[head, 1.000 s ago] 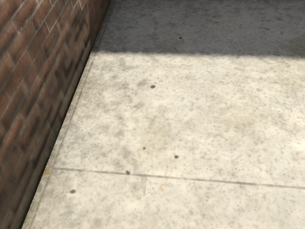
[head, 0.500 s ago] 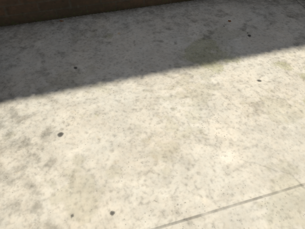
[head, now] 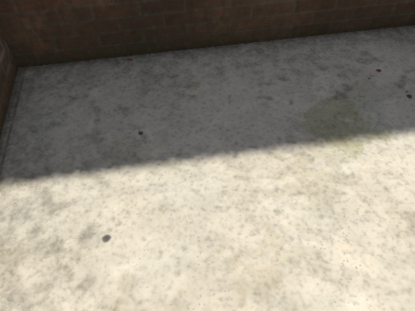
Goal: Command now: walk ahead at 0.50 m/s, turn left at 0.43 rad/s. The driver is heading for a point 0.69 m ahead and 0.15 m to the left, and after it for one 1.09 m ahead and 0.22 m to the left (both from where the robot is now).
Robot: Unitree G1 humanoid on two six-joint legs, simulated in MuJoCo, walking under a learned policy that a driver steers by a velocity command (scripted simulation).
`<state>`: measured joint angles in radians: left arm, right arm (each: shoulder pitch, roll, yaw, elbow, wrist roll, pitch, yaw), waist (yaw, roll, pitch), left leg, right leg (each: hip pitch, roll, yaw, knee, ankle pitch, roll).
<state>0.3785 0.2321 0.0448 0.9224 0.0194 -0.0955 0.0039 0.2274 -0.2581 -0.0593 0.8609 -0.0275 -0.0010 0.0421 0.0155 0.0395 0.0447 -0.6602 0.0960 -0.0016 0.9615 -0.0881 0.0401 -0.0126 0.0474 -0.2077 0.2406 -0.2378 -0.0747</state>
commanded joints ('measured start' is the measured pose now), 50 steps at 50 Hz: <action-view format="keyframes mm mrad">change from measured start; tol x32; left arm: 1 -21 95 14 -46 -1 -18 6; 32 -472 105 -10 -305 10 45 -29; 38 66 261 38 -203 40 6 16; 50 -70 155 12 -98 -13 12 -12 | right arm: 1 -95 3 12 -83 -3 -12 14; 39 342 -51 -15 -89 42 -72 -37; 50 47 -42 22 -89 -7 -25 -32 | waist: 1 -1 -105 60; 13 -145 107 -343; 35 -35 52 -29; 39 10 -396 -344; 50 -46 -153 -106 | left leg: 1 11 -3 45 -152 105 3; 10 358 -187 166 -380 -180 162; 13 990 257 -783 -666 -180 420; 18 539 66 -289 -719 225 255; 36 586 2 -338 -463 493 113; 39 125 -267 -123 233 -466 42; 50 217 -119 -2 -99 -189 -65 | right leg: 1 -70 -264 54 -110 381 -72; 10 105 -316 -50 426 988 -35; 13 -682 -5 176 1250 -289 77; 31 -660 -90 213 433 200 121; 36 -243 -18 202 262 100 49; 40 136 -457 982 6 -311 -155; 45 -109 -264 437 65 812 -130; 50 -124 -199 349 86 963 -134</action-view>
